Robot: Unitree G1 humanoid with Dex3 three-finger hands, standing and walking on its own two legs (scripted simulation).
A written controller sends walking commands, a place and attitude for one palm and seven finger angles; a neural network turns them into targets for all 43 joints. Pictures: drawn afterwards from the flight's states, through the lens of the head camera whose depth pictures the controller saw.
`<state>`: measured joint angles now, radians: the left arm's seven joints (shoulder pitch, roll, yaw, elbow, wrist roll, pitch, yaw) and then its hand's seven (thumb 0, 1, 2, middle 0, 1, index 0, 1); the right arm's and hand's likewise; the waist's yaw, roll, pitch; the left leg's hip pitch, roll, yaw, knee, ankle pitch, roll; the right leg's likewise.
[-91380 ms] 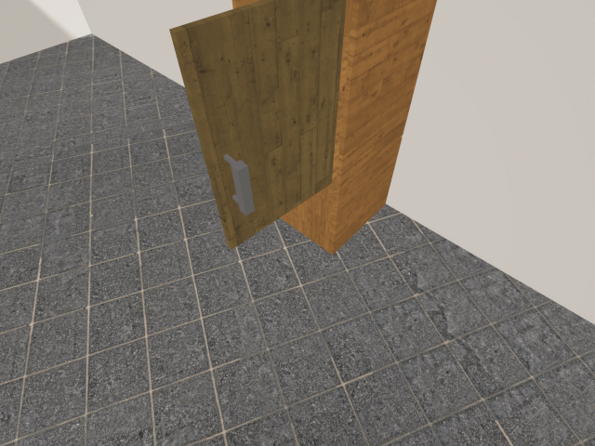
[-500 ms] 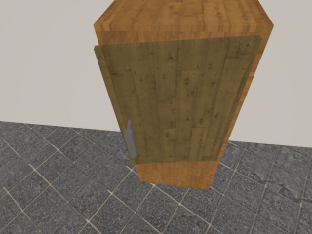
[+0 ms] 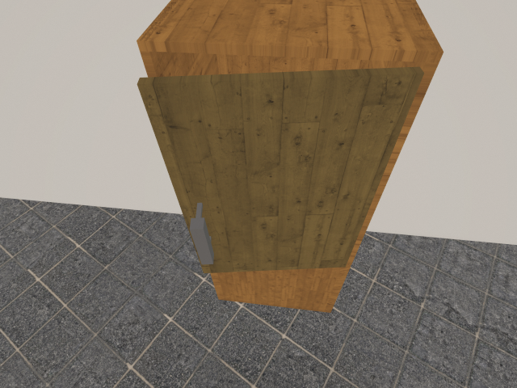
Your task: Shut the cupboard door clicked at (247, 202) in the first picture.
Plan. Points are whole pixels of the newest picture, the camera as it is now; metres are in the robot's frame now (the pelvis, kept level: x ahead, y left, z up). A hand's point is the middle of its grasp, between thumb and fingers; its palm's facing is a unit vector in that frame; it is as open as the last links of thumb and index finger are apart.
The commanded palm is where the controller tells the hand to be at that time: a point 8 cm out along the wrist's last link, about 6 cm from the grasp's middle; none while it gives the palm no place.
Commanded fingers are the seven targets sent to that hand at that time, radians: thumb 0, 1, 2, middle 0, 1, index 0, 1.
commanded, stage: look again from close up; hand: left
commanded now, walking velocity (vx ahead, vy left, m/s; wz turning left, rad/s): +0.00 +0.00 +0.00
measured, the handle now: (203, 233) +0.43 +0.15 -0.10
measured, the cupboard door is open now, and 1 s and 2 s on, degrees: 9 9 9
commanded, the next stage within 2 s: raise the hand and make a fist in 0.16 s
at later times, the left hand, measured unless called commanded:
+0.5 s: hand (161, 340) +0.20 +0.16 -0.03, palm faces +0.22 -0.97 -0.02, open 7.0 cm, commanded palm +0.11 +0.22 -0.08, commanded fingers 0.00 0.90 0.90 -0.42 -0.54 -0.42 -0.54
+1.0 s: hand (160, 376) +0.16 +0.17 -0.08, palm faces +0.05 -1.00 -0.03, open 4.6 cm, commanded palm +0.12 +0.22 -0.08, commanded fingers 0.00 0.90 0.90 -0.88 -1.04 -0.88 -1.04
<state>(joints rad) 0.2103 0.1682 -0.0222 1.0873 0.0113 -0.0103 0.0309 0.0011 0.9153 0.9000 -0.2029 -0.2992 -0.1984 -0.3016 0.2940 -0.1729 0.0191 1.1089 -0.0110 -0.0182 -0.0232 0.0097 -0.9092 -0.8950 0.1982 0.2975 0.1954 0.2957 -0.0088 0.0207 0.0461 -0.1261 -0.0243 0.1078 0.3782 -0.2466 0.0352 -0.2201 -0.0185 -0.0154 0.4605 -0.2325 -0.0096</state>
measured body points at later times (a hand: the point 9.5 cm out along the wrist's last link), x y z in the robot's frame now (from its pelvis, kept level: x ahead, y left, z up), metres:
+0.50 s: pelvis -0.02 -0.03 -0.04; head +0.01 -0.04 +0.41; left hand +0.18 +0.22 -0.02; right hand +0.14 -0.29 -0.13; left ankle -0.02 +0.09 -0.74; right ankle +0.01 -0.11 -0.74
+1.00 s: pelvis -0.06 -0.02 -0.12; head +0.02 -0.01 +0.32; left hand +0.15 +0.22 -0.08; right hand +0.13 -0.21 -0.22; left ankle -0.03 +0.10 -0.74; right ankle +0.01 -0.11 -0.74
